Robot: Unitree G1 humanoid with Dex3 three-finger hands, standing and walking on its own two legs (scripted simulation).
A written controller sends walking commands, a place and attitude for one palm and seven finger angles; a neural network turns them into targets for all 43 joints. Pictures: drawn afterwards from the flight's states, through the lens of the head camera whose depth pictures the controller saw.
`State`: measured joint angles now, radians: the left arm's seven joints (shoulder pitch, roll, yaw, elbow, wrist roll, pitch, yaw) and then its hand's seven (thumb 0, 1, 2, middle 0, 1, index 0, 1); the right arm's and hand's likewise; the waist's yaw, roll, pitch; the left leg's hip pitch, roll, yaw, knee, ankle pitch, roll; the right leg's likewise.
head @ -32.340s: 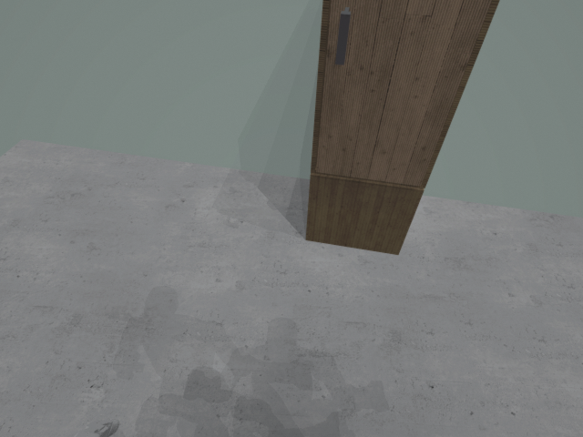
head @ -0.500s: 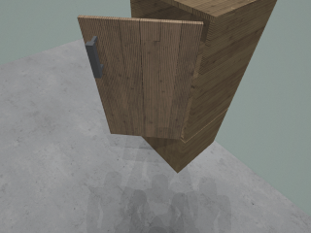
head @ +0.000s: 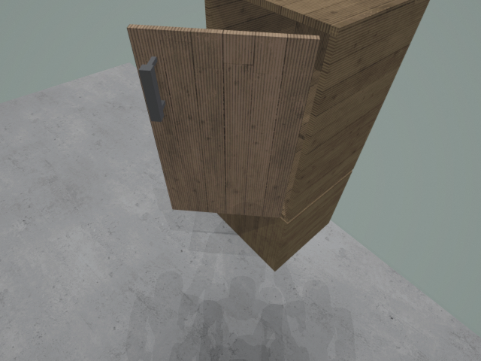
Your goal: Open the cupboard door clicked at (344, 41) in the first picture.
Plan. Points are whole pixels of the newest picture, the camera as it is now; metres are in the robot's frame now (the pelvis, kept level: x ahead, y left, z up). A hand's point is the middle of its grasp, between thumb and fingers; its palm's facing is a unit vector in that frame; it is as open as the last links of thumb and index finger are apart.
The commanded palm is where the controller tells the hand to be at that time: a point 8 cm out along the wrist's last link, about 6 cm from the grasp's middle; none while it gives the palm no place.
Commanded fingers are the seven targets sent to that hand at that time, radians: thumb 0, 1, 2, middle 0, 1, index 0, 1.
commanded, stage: shuffle to correct the standing spot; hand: left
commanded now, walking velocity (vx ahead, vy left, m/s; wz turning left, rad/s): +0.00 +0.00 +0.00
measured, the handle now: (155, 89) +0.60 +0.23 +0.14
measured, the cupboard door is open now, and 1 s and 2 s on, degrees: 44 44 44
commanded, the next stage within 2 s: come to a stop and stand still in 0.30 s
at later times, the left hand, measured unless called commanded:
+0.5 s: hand out of the picture +0.00 +0.19 -0.19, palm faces +0.03 -0.98 -0.17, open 7.4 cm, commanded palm none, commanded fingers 0.00 0.90 0.90 -0.20 -0.30 -0.20 -0.30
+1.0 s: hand out of the picture +0.12 +0.19 -0.18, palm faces +0.05 -0.98 -0.19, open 7.3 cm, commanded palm none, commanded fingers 0.00 0.90 0.90 -0.20 -0.30 -0.20 -0.30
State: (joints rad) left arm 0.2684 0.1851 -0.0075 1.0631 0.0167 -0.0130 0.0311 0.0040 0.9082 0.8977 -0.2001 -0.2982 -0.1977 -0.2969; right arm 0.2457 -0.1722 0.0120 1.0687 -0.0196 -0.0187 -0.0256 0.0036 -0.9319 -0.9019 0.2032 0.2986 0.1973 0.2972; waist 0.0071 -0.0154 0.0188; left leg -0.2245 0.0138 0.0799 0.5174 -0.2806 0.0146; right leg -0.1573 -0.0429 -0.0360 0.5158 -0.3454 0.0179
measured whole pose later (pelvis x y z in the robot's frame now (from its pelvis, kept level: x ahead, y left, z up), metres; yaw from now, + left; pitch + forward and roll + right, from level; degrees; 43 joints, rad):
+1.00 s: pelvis +0.05 +0.01 -0.01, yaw +1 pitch -1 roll +0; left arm 0.18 0.19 0.03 0.97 0.02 0.02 0.03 0.00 0.92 0.90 -0.20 -0.30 -0.20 -0.30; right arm 0.19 -0.16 -0.04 1.01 -0.01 0.00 -0.02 0.00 -0.92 -0.90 0.20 0.30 0.19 0.30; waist 0.01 -0.06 0.06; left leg -0.25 0.01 0.07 0.57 -0.32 -0.01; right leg -0.34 -0.06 -0.09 0.63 -0.27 -0.01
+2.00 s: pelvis +0.02 +0.01 +0.00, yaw +1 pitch -2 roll +0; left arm 0.31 0.21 0.01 1.02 0.02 -0.01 0.03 0.01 0.91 0.90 -0.20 -0.30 -0.20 -0.30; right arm 0.30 -0.19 -0.03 1.02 -0.02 -0.01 -0.02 0.00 -0.91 -0.90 0.20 0.30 0.20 0.30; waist -0.01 0.01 -0.01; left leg -0.26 0.02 0.06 0.55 -0.26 0.01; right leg -0.22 -0.02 -0.06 0.55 -0.30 0.00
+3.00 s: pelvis +0.06 +0.03 +0.00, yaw +0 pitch -1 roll +0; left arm 0.42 0.10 0.00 1.11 0.02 -0.03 0.04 0.00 0.91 0.90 -0.20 -0.30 -0.20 -0.30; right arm 0.32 -0.12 -0.01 1.13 -0.01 -0.02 -0.04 0.00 -0.91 -0.90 0.20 0.30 0.20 0.30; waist 0.00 0.00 0.02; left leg -0.19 0.00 0.10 0.50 -0.29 0.03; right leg -0.16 -0.03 -0.01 0.50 -0.32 0.02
